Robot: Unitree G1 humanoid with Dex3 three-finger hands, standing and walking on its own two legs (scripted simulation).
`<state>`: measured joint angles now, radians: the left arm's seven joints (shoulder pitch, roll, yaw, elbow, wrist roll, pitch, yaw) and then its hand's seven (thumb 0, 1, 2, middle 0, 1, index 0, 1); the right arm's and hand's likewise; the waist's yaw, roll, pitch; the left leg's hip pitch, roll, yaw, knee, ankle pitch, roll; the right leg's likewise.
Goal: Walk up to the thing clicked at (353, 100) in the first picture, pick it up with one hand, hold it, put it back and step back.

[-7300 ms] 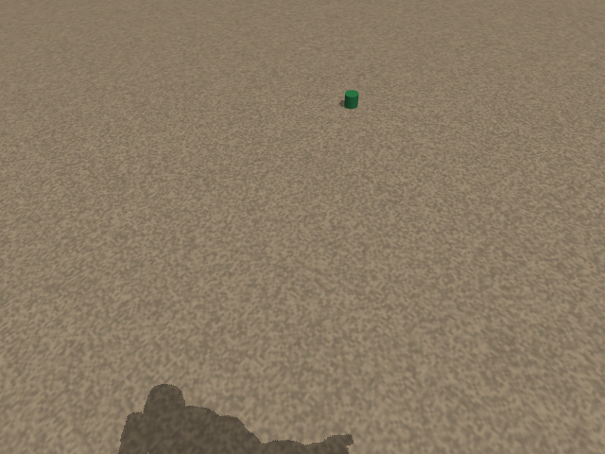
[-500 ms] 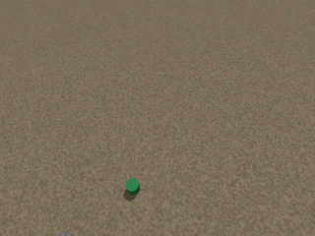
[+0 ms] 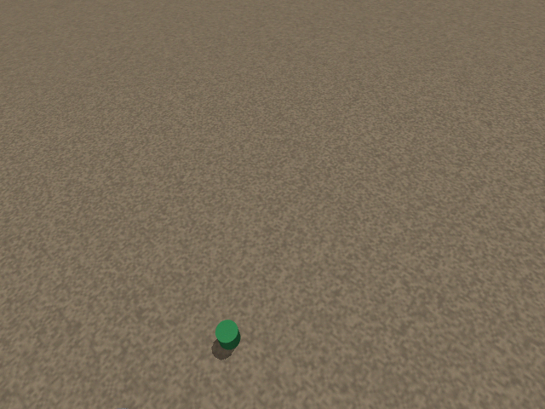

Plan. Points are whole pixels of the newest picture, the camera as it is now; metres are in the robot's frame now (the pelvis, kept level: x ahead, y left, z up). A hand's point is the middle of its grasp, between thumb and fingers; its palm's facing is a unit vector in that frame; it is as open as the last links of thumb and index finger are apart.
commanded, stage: stand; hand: left
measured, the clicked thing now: (228, 334) +0.46 +0.24 -0.74
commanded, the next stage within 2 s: none
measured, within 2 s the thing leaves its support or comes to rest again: neither
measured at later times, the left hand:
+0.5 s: hand out of the picture +0.09 +0.24 -0.16, palm faces -0.02 -0.94 -0.34, open 7.4 cm
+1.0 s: hand out of the picture +0.10 +0.23 -0.15, palm faces -0.02 -0.94 -0.34, open 7.4 cm
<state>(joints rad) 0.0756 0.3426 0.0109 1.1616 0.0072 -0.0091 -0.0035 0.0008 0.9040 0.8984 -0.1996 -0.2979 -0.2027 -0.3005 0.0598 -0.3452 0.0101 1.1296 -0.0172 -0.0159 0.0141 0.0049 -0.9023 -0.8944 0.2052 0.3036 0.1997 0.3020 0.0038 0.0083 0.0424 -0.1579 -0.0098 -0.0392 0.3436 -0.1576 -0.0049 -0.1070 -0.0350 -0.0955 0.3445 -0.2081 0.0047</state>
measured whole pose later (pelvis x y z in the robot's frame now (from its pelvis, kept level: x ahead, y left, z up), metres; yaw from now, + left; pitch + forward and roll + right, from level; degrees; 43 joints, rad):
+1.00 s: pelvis +0.02 -0.02 +0.00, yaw -1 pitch -1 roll +0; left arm 0.10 0.34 0.01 1.16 0.00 -0.01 0.00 0.00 0.90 0.90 -0.20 -0.30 -0.20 -0.30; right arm 0.09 -0.35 0.03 1.14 -0.01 -0.01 0.00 0.00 -0.90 -0.89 0.21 0.30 0.20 0.30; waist 0.00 0.01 0.04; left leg -0.11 0.02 -0.03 0.30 -0.17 -0.03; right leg -0.06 -0.01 -0.09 0.30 -0.21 -0.02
